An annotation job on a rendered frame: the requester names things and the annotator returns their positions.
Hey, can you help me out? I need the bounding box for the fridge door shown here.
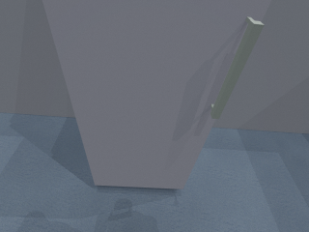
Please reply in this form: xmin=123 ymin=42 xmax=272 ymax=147
xmin=42 ymin=0 xmax=271 ymax=189

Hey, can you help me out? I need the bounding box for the handle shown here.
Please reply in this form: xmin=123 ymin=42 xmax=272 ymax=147
xmin=211 ymin=16 xmax=265 ymax=119

